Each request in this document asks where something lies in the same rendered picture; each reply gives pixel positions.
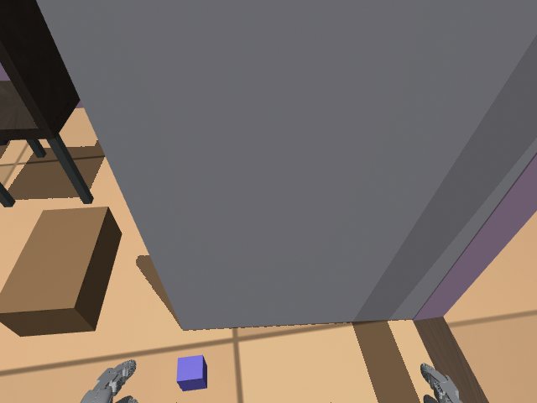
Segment chair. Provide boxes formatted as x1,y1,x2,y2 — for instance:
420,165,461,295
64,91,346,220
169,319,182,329
0,0,94,207

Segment right robot hand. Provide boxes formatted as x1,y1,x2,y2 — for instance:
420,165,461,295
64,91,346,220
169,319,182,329
420,364,462,403

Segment left robot hand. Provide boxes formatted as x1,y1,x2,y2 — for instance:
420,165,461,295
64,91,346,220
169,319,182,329
81,360,138,403

